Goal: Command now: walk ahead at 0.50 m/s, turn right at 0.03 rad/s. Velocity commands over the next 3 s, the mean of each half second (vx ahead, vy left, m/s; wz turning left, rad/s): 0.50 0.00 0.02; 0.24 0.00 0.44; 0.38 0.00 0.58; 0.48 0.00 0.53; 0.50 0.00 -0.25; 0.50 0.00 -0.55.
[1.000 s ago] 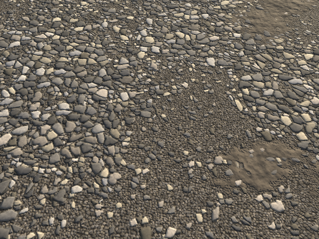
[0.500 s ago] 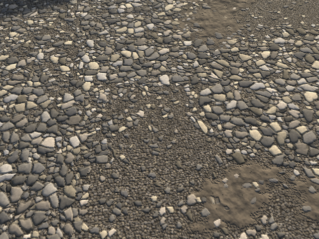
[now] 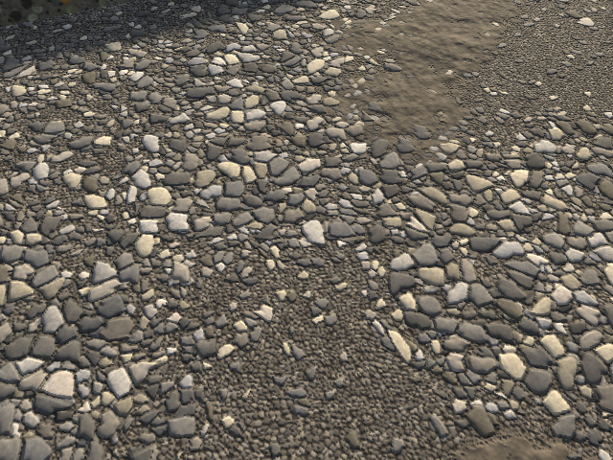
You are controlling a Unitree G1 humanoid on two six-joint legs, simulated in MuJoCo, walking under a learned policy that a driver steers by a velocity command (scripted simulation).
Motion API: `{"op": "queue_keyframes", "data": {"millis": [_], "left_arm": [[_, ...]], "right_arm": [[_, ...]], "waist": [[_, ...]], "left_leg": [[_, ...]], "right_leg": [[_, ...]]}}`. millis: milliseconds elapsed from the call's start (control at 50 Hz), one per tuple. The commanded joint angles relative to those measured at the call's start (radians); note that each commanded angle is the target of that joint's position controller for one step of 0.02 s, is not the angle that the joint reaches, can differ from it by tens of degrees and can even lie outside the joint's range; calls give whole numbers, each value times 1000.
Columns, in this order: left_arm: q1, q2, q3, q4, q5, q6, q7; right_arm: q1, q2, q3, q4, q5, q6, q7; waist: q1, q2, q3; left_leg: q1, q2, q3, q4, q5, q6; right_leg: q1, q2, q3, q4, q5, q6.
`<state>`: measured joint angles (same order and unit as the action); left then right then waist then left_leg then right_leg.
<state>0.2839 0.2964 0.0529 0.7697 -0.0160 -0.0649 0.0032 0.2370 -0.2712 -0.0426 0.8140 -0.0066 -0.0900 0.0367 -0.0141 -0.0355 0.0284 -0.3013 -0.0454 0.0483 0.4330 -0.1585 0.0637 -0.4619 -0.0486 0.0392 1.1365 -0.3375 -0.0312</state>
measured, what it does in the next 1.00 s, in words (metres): walks ahead, turning left: right foot, then left foot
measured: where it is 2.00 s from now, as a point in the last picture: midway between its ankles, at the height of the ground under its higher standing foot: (234, 309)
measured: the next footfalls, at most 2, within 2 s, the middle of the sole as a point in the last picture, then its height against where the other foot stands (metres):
right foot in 0.38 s outside the picture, level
left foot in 0.86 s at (269, 415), level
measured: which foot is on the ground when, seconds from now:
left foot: down 0.00-0.40, up 0.42-0.84, down 0.86-1.00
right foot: up 0.00-0.36, down 0.38-0.88, up 0.90-1.00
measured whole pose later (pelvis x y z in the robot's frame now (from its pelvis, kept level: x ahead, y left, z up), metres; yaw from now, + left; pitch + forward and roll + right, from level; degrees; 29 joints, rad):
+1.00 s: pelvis +0.47 -0.02 -0.01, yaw +17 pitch +3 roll -1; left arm 0.10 0.30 0.06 0.80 0.00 -0.02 0.02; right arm 0.17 -0.29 -0.08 0.69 0.01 -0.01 0.02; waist -0.02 -0.01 0.06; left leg -0.44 -0.07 -0.02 0.50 -0.11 0.09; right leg -0.46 -0.01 0.03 1.16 -0.48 0.02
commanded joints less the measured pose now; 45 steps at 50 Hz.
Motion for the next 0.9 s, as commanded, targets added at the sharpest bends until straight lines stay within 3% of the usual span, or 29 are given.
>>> {"op": "queue_keyframes", "data": {"millis": [20,80,160,260,320,340,360,380,400,420,440,460,480,500,540,600,660,700,760,820,840,860,880,900], "left_arm": [[27,69,23,-61,6,-1,5],[-65,53,16,-87,14,3,7],[-191,24,4,-110,9,-12,-7],[-319,29,1,-152,-2,-26,-34],[-291,59,11,-153,0,-32,-46],[-224,79,22,-135,3,-33,-44],[-84,118,44,-90,7,-33,-38],[94,179,66,-50,16,-30,-28],[166,271,87,-32,21,-23,-25],[179,174,61,-36,13,-21,-23],[107,136,46,-40,13,-22,-20],[38,114,37,-48,16,-23,-18],[-16,82,29,-44,20,-28,-21],[-49,60,23,-42,27,-38,-22],[-81,52,24,-29,31,-53,-24],[-106,84,34,-5,41,-59,-11],[-121,104,36,2,35,-39,14],[-90,121,40,18,29,-24,28],[-79,142,49,35,10,5,36],[-116,160,60,27,-11,34,48],[-130,154,59,20,-15,43,52],[-92,136,53,22,-5,45,50],[-48,59,27,-5,50,38,39],[11,49,12,-24,48,29,21]], "right_arm": [[3,-122,-26,-43,4,-22,-6],[30,-153,-35,-22,7,-18,-19],[75,-167,-36,3,17,-5,-29],[154,-182,-41,49,25,19,-34],[141,-200,-50,60,30,35,-42],[120,-209,-53,57,31,39,-44],[107,-195,-47,53,29,44,-46],[109,-151,-27,32,11,43,-48],[237,-33,10,15,6,22,-38],[197,-97,-3,35,24,2,-32],[107,-168,-25,4,54,-9,-27],[49,-163,-25,-11,57,-11,-29],[24,-151,-28,-14,42,-6,-32],[48,-142,-35,-5,38,9,-35],[92,-101,-33,15,39,38,-39],[66,-82,-36,-12,23,59,-48],[-11,-55,-28,-48,15,56,-31],[-79,-41,-23,-83,12,55,-15],[-111,-65,-34,-124,11,63,7],[-59,-106,-54,-142,6,68,21],[18,-129,-69,-128,8,63,20],[103,-188,-93,-112,3,58,5],[124,-288,-113,-125,1,63,-22],[95,-306,-106,-165,-19,61,-20]], "waist": [[20,123,-55],[3,95,-17],[-42,94,9],[-81,96,44],[-39,116,21],[5,125,-20],[75,109,-109],[143,45,-254],[97,-204,-383],[134,-183,-409],[130,-119,-245],[100,-58,-158],[71,-30,-85],[36,-62,-68],[5,-60,-39],[-23,-37,-7],[-1,-42,-12],[33,-31,-25],[38,-32,-37],[-3,-46,-58],[-44,-25,-93],[-77,59,-148],[-31,288,-224],[7,329,-399]], "left_leg": [[146,270,-298,-267,113,179],[153,263,-229,-305,185,181],[170,217,-130,-312,200,139],[296,274,-140,-264,204,132],[374,307,-149,-181,348,107],[375,293,-132,-103,500,93],[337,245,-93,58,611,68],[164,194,-56,322,443,33],[-269,13,-27,710,-111,-40],[-391,11,-173,846,-412,-34],[-461,62,-185,881,-351,-19],[-441,115,-155,840,-260,-17],[-412,144,-149,779,-197,-23],[-349,173,-160,739,-147,-28],[-281,172,-156,714,-109,-48],[-301,152,-147,615,-33,-86],[-244,137,-77,384,156,-90],[-227,124,-48,283,226,-86],[-244,116,-39,213,165,-61],[-183,72,2,171,23,-11],[-84,35,23,97,63,15],[82,30,-28,6,315,56],[329,249,-323,74,855,159],[514,442,-722,11,796,388]], "right_leg": [[-147,-81,36,-54,67,17],[-216,-91,24,-203,202,46],[-175,-61,-12,-451,404,50],[-182,-27,-24,-593,396,27],[-121,-5,-32,-636,287,-14],[-16,23,-57,-654,269,-34],[183,49,-82,-675,288,-63],[486,-72,43,-627,320,-120],[865,-321,503,-689,127,-278],[860,-353,667,-806,1,-277],[730,-325,518,-831,-9,-228],[589,-287,387,-856,57,-199],[470,-248,296,-898,122,-183],[396,-220,223,-931,174,-166],[306,-200,120,-977,323,-168],[266,-193,-42,-958,712,-168],[262,-143,-173,-947,738,-139],[315,-159,-192,-928,746,-138],[424,-208,-190,-857,751,-132],[464,-226,-190,-694,869,-101],[449,-192,-212,-559,879,-72],[377,-116,-233,-357,749,-14],[99,-4,-235,-41,79,59],[-132,155,-51,227,-405,96]]}}
Over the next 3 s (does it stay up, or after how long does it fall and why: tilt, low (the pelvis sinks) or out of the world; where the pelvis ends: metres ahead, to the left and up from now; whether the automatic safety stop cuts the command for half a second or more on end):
stays up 1.24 0.59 0.00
